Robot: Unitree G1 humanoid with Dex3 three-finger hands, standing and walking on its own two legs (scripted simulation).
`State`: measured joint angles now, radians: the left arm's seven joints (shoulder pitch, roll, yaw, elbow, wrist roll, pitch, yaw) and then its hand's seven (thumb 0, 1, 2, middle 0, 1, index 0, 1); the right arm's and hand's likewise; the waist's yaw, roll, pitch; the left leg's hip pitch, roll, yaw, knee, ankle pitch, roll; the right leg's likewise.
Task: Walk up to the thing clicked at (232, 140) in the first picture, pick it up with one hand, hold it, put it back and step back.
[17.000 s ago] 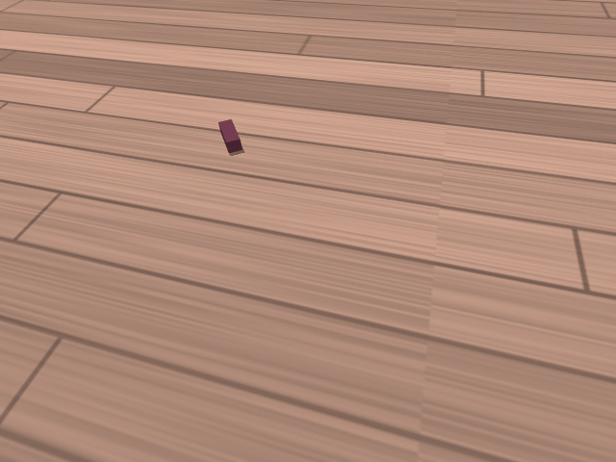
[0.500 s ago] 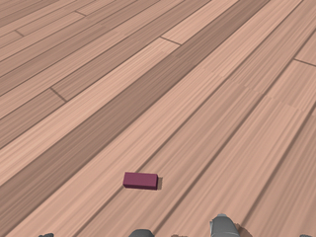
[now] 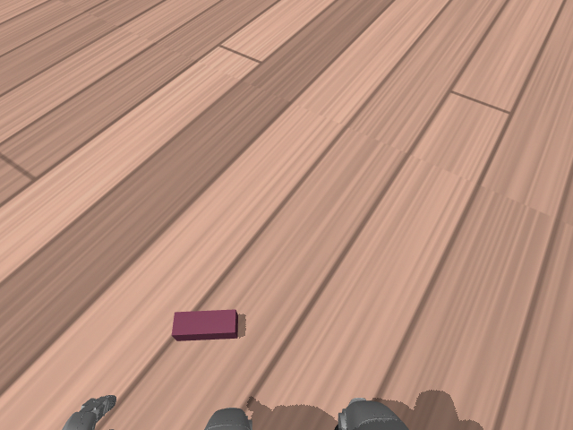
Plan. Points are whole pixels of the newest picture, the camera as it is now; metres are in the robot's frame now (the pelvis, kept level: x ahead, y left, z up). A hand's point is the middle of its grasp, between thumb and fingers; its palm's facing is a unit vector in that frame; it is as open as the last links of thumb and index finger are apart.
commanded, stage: walk up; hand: left
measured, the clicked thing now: (206, 325) +0.46 +0.28 -0.70
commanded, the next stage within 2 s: stand in 1.40 s
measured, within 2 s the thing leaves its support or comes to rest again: neither
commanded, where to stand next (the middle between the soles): +0.09 -0.02 m, yaw +1 degrees
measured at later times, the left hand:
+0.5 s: hand out of the picture +0.11 +0.24 -0.12, palm faces -0.02 -0.92 -0.38, open 7.4 cm
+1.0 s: hand out of the picture +0.11 +0.23 -0.12, palm faces -0.02 -0.95 -0.31, open 7.4 cm
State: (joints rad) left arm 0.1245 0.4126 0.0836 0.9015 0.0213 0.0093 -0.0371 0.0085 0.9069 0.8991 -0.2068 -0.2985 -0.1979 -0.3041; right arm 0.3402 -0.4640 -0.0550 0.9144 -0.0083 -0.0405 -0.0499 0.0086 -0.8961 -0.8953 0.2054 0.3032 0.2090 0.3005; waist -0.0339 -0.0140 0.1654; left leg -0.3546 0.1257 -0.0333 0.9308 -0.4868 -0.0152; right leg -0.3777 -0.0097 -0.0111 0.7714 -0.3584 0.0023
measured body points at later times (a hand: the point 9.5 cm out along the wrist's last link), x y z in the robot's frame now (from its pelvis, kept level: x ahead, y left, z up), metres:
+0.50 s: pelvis +0.02 -0.02 +0.02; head +0.06 -0.04 +0.47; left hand +0.12 +0.29 -0.10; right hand +0.12 -0.32 -0.11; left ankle +0.05 +0.12 -0.70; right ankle +0.03 -0.15 -0.70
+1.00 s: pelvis +0.02 -0.01 +0.04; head +0.04 -0.01 +0.49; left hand +0.11 +0.28 -0.09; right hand +0.10 -0.31 -0.09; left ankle +0.05 +0.12 -0.70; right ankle +0.03 -0.15 -0.70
